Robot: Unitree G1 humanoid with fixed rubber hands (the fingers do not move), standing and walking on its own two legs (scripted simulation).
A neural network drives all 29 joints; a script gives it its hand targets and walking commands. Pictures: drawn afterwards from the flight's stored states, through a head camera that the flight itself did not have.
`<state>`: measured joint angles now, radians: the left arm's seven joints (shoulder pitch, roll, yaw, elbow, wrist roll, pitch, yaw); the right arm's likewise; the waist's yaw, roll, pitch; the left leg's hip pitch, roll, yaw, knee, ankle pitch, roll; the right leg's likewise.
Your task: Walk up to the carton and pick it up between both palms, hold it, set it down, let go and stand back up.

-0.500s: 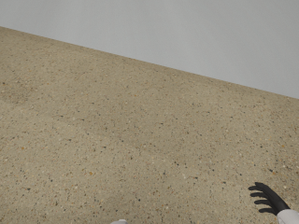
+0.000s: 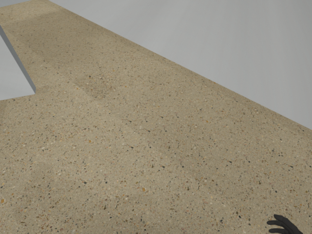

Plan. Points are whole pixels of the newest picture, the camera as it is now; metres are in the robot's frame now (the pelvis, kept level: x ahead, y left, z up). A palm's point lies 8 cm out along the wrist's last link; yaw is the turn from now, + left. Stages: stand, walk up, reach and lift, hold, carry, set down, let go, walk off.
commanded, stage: walk up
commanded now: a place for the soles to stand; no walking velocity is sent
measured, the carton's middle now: out of the picture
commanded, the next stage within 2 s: none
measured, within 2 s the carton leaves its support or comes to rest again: neither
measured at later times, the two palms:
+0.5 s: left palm out of the picture +0.12 +0.50 -0.06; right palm (208, 174) +0.32 -0.16 -0.08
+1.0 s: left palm out of the picture +0.23 +0.67 -0.08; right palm (144, 150) +0.42 +0.03 -0.09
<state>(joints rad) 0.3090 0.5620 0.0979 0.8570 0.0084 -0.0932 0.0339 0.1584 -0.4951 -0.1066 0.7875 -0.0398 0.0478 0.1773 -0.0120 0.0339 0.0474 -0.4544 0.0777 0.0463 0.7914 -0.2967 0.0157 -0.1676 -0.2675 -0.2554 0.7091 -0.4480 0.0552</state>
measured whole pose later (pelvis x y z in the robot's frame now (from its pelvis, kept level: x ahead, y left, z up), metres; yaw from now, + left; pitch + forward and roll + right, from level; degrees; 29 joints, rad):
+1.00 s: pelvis +0.27 +0.33 +0.00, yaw +20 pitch -3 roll -2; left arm 0.33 0.44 0.07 0.79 0.00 -0.11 0.04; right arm 0.34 -0.45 -0.08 0.73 -0.04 0.02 0.08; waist -0.04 0.06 0.10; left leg -0.39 -0.11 0.01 1.10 -0.43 0.04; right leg -0.42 -0.05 -0.14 0.75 -0.27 -0.04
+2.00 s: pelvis +0.43 +0.78 -0.02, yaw +22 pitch -3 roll +0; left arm 0.30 0.56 0.09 0.87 -0.02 -0.08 0.06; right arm 0.26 -0.48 -0.10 0.74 -0.04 -0.02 0.08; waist -0.02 -0.02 0.04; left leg -0.46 0.04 0.10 0.92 -0.41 0.04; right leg -0.53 -0.03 0.12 1.23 -0.51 -0.06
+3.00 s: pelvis +0.59 +1.14 -0.02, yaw +19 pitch -4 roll -2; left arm 0.32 0.45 0.07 0.76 0.00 -0.11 0.06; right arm 0.37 -0.48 -0.07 0.74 -0.03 0.03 0.04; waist -0.04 0.07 0.13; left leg -0.50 -0.04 -0.03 1.29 -0.45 0.04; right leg -0.42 -0.01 -0.09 0.89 -0.39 -0.03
